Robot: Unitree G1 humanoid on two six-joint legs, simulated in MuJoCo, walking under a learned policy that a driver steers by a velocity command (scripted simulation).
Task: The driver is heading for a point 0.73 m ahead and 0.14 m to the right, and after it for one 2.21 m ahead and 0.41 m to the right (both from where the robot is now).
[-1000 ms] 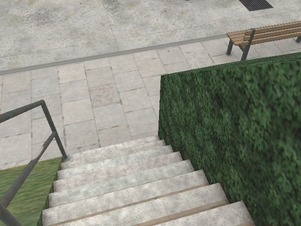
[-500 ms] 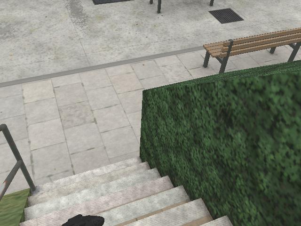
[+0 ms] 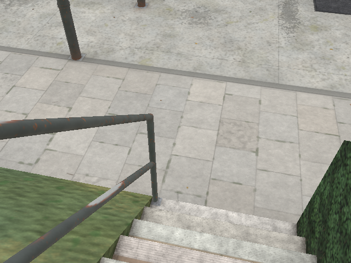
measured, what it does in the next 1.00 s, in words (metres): goes down, turning right: left foot 0.21 m lower, then right foot 0.21 m lower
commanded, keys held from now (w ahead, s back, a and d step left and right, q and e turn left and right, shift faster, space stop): q+shift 0.08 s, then e+shift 0.52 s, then w+e+shift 0.40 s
